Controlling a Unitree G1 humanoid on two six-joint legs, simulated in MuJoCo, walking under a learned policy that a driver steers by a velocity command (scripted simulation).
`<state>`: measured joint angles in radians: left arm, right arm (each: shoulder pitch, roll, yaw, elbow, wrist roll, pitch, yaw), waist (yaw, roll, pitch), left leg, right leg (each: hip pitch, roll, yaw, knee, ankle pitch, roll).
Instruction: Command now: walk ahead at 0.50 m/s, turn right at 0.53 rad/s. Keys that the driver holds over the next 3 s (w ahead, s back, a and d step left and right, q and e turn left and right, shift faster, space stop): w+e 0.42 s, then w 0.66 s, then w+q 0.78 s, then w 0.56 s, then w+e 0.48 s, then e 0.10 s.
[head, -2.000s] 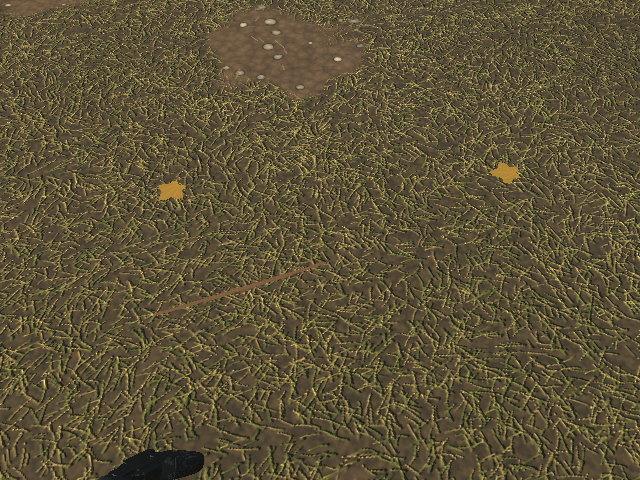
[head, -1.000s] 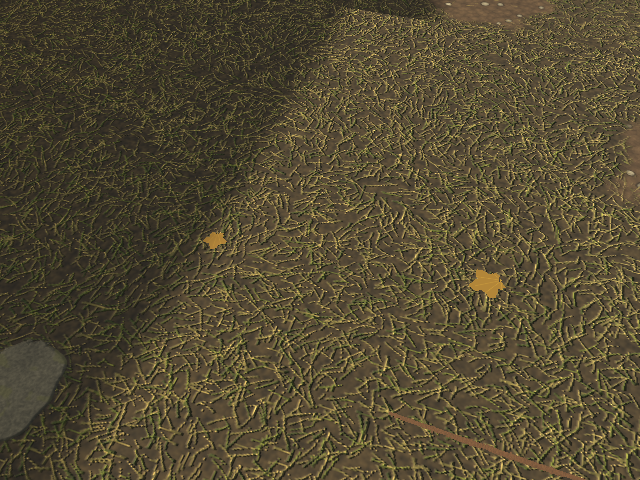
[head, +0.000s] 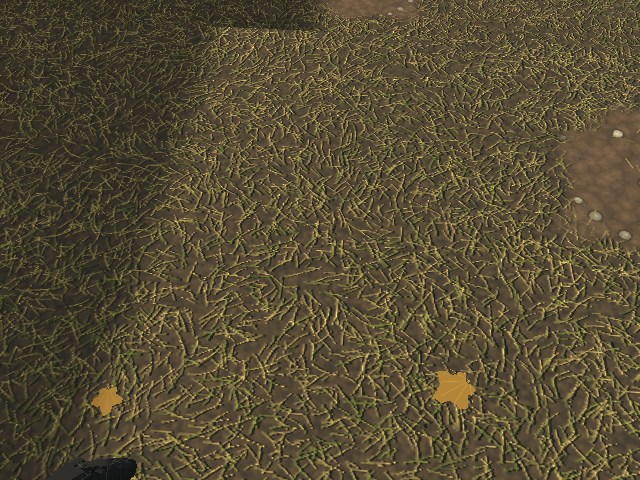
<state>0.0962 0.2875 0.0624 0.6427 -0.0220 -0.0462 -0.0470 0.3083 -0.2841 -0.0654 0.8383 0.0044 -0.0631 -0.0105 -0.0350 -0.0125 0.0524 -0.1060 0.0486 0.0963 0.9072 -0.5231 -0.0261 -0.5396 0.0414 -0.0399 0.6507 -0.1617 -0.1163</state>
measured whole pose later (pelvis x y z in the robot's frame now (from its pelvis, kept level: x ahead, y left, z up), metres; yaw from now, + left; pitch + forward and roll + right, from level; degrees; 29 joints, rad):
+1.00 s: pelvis +0.53 -0.11 +0.02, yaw -20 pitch +2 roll +1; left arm 0.10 0.27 0.04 0.62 0.00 -0.07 -0.02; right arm 0.36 -0.31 -0.04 0.86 0.02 -0.07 0.01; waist -0.06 0.01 0.02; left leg -0.27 0.02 -0.03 1.00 -0.46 0.00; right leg -0.42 0.01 -0.02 0.56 -0.17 -0.05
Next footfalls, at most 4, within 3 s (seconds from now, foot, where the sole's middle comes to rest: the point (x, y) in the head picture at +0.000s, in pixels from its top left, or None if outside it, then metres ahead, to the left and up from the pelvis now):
0.44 left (283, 471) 0.45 0.09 -0.75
0.92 right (439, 392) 0.60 -0.24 -0.75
1.46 left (362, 254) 0.96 -0.10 -0.75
1.92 right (437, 176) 1.21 -0.32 -0.75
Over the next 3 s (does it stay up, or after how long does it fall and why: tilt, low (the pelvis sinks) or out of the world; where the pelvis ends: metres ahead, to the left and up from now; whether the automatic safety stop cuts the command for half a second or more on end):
stays up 1.64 -0.18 0.00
